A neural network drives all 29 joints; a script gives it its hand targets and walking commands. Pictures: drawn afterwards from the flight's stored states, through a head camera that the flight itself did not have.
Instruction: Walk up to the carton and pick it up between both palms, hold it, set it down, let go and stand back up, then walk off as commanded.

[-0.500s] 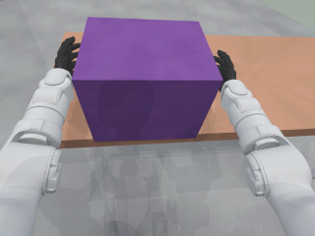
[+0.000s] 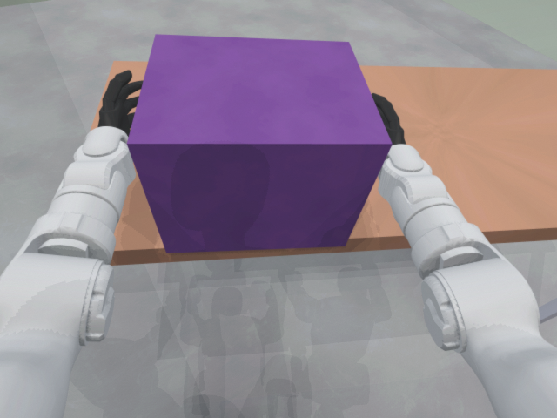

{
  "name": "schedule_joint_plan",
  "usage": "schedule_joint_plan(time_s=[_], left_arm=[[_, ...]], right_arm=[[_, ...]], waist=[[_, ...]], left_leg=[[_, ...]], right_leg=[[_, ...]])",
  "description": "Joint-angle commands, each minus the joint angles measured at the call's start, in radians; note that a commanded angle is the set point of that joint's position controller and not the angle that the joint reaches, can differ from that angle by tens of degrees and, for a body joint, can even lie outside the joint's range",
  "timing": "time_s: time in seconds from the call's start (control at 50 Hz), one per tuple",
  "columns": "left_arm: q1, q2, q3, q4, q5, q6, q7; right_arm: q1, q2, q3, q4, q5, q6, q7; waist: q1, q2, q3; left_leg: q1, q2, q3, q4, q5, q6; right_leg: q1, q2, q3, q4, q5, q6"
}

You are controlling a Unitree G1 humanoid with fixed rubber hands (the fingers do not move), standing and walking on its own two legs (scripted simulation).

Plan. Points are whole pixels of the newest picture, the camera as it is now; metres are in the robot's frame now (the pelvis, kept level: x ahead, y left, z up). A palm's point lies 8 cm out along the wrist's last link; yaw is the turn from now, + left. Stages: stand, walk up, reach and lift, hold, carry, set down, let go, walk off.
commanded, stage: reach and lift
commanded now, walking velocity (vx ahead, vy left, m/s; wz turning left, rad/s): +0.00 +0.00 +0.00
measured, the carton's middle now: (257, 148) +0.48 +0.08 +0.11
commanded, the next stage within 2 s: none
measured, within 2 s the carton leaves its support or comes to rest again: leaves its support in 0.40 s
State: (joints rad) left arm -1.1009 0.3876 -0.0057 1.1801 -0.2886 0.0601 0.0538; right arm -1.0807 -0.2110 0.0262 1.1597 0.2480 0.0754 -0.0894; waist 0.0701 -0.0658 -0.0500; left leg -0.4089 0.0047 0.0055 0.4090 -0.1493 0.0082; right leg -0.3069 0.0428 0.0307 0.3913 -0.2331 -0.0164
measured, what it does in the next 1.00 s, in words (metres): stands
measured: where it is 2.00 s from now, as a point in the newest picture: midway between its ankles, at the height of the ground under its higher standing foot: outside the picture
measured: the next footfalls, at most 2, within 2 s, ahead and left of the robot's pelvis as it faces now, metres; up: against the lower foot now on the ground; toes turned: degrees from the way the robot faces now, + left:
none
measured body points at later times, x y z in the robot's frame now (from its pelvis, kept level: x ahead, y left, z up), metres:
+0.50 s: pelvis +0.00 +0.00 +0.00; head +0.03 +0.03 +0.45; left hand +0.45 +0.26 +0.17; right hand +0.47 -0.11 +0.16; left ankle +0.03 +0.11 -0.74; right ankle -0.03 -0.11 -0.74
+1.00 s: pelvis -0.02 +0.01 +0.00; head -0.02 +0.04 +0.45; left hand +0.42 +0.26 +0.18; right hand +0.44 -0.11 +0.18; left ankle +0.03 +0.11 -0.74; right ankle -0.03 -0.11 -0.74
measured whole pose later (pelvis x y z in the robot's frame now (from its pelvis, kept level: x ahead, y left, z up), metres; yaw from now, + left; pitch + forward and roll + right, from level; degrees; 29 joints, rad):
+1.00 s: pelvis -0.02 +0.01 +0.00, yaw +0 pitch +7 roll -1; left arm -1.10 0.33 0.20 1.23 -0.11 0.06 0.04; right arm -1.02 -0.12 -0.25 1.15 -0.11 0.00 -0.06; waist 0.03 -0.07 -0.14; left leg -0.41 0.01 0.01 0.41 -0.12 0.01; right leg -0.31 0.04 0.03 0.39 -0.20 -0.01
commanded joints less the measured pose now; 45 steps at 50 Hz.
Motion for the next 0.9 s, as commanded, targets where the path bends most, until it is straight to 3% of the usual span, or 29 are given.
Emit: schedule_joint_plan(time_s=[0.0,0.06,0.08,0.12,0.14,0.16,0.22,0.24,0.28,0.34,0.36,0.38,0.5,0.52,0.54,0.58,0.62,0.68,0.74,0.82,0.86,0.88], left_arm=[[-0.597,-0.087,0.016,-0.191,0.086,-0.064,-0.007],[-0.598,-0.100,0.023,-0.198,0.094,-0.072,-0.010],[-0.607,-0.114,0.024,-0.208,0.089,-0.074,-0.011],[-0.610,-0.112,0.034,-0.177,0.110,-0.076,-0.020],[-0.612,-0.138,0.028,-0.187,0.113,-0.080,-0.025],[-0.608,-0.146,0.044,-0.179,0.122,-0.083,-0.032],[-0.634,-0.211,0.088,-0.177,0.173,-0.103,-0.060],[-0.622,-0.250,0.105,-0.182,0.205,-0.103,-0.067],[-0.647,-0.386,0.132,-0.165,0.257,-0.116,-0.112],[-0.699,-0.659,0.127,-0.156,0.348,-0.134,-0.190],[-0.679,-0.671,0.121,-0.140,0.348,-0.137,-0.194],[-0.682,-0.683,0.115,-0.136,0.334,-0.143,-0.198],[-0.655,-0.686,0.080,-0.111,0.316,-0.155,-0.209],[-0.696,-0.688,0.086,-0.110,0.324,-0.147,-0.204],[-0.707,-0.678,0.097,-0.094,0.319,-0.147,-0.207],[-0.715,-0.673,0.091,-0.109,0.324,-0.149,-0.209],[-0.697,-0.642,0.123,-0.068,0.337,-0.134,-0.216],[-0.693,-0.671,0.091,-0.085,0.326,-0.105,-0.207],[-0.716,-0.693,0.079,-0.093,0.308,-0.062,-0.199],[-0.746,-0.739,0.047,-0.107,0.282,-0.026,-0.185],[-0.828,-0.767,0.012,-0.200,0.254,-0.040,-0.171],[-0.829,-0.773,0.013,-0.183,0.250,-0.036,-0.170]], right_arm=[[-0.577,0.020,-0.114,-0.217,-0.016,-0.045,-0.018],[-0.576,0.032,-0.127,-0.216,-0.032,-0.045,-0.013],[-0.579,0.045,-0.135,-0.239,-0.037,-0.053,-0.016],[-0.592,0.060,-0.139,-0.242,-0.051,-0.054,-0.015],[-0.576,0.059,-0.154,-0.219,-0.066,-0.057,-0.008],[-0.581,0.093,-0.148,-0.226,-0.077,-0.057,-0.005],[-0.593,0.181,-0.180,-0.252,-0.145,-0.071,0.018],[-0.580,0.203,-0.216,-0.230,-0.177,-0.083,0.024],[-0.619,0.382,-0.192,-0.296,-0.253,-0.106,0.066],[-0.657,0.675,-0.208,-0.344,-0.377,-0.176,0.128],[-0.666,0.691,-0.199,-0.355,-0.386,-0.198,0.137],[-0.684,0.701,-0.181,-0.362,-0.388,-0.215,0.144],[-0.715,0.665,-0.136,-0.392,-0.351,-0.279,0.163],[-0.740,0.634,-0.172,-0.363,-0.358,-0.280,0.173],[-0.760,0.628,-0.176,-0.368,-0.358,-0.281,0.177],[-0.752,0.611,-0.168,-0.373,-0.369,-0.292,0.175],[-0.737,0.605,-0.181,-0.355,-0.378,-0.277,0.174],[-0.718,0.592,-0.201,-0.311,-0.382,-0.260,0.178],[-0.721,0.582,-0.210,-0.301,-0.377,-0.223,0.183],[-0.758,0.580,-0.221,-0.316,-0.378,-0.201,0.190],[-0.793,0.609,-0.208,-0.334,-0.367,-0.210,0.195],[-0.808,0.599,-0.212,-0.351,-0.364,-0.213,0.196]], waist=[[-0.017,0.154,-0.879],[-0.009,0.161,-0.884],[-0.027,0.160,-0.913],[-0.010,0.153,-0.897],[-0.029,0.175,-0.890],[-0.012,0.151,-0.885],[-0.007,0.156,-0.896],[-0.023,0.181,-0.901],[0.000,0.143,-0.941],[-0.016,0.149,-1.007],[-0.012,0.138,-1.023],[0.001,0.132,-1.012],[-0.010,0.144,-0.960],[-0.010,0.160,-0.914],[-0.009,0.132,-0.921],[-0.014,0.125,-0.916],[-0.012,0.108,-0.848],[-0.013,0.147,-0.819],[-0.029,0.153,-0.764],[-0.050,0.175,-0.796],[-0.041,0.204,-0.881],[-0.047,0.200,-0.891]], left_leg=[[0.395,0.003,0.020,0.123,0.649,-0.087],[0.404,0.005,0.020,0.120,0.651,-0.090],[0.412,0.003,0.019,0.126,0.655,-0.091],[0.390,-0.004,0.026,0.124,0.656,-0.087],[0.413,0.003,0.020,0.120,0.662,-0.093],[0.402,0.001,0.032,0.120,0.665,-0.088],[0.375,-0.007,0.037,0.107,0.652,-0.085],[0.399,-0.004,0.037,0.102,0.691,-0.093],[0.386,-0.013,0.056,0.099,0.709,-0.086],[0.362,-0.021,0.074,0.090,0.736,-0.096],[0.369,-0.014,0.073,0.091,0.749,-0.094],[0.380,-0.011,0.069,0.090,0.762,-0.092],[0.367,0.000,0.070,0.053,0.693,-0.093],[0.370,0.008,0.064,0.040,0.660,-0.097],[0.350,0.003,0.072,0.030,0.608,-0.088],[0.343,0.004,0.070,0.025,0.580,-0.087],[0.315,0.000,0.074,0.002,0.464,-0.070],[0.364,0.005,0.078,-0.004,0.465,-0.087],[0.376,0.014,0.067,-0.019,0.389,-0.089],[0.386,0.021,0.059,-0.018,0.350,-0.103],[0.408,0.021,0.063,0.000,0.383,-0.113],[0.416,0.025,0.058,0.005,0.394,-0.117]], right_leg=[[-0.046,-0.030,-0.033,-0.045,0.443,0.052],[-0.055,-0.026,-0.041,-0.047,0.410,0.045],[-0.046,-0.026,-0.038,-0.052,0.433,0.047],[-0.023,-0.033,-0.036,-0.044,0.442,0.049],[-0.051,-0.028,-0.042,-0.046,0.419,0.044],[-0.029,-0.029,-0.043,-0.049,0.427,0.044],[0.022,-0.039,-0.039,-0.047,0.440,0.043],[0.031,-0.039,-0.046,-0.053,0.454,0.038],[0.099,-0.046,-0.042,-0.052,0.516,0.044],[0.241,-0.057,-0.038,-0.030,0.654,0.058],[0.252,-0.057,-0.041,-0.022,0.678,0.060],[0.245,-0.056,-0.042,-0.018,0.676,0.066],[0.330,-0.063,-0.037,-0.032,0.650,0.071],[0.275,-0.053,-0.053,-0.045,0.569,0.066],[0.287,-0.054,-0.048,-0.053,0.540,0.061],[0.313,-0.058,-0.045,-0.050,0.540,0.066],[0.310,-0.061,-0.043,-0.068,0.462,0.067],[0.247,-0.045,-0.061,-0.082,0.366,0.051],[0.171,-0.038,-0.070,-0.102,0.247,0.044],[0.144,-0.029,-0.078,-0.104,0.190,0.035],[0.135,-0.025,-0.079,-0.098,0.202,0.029],[0.129,-0.022,-0.083,-0.098,0.202,0.026]])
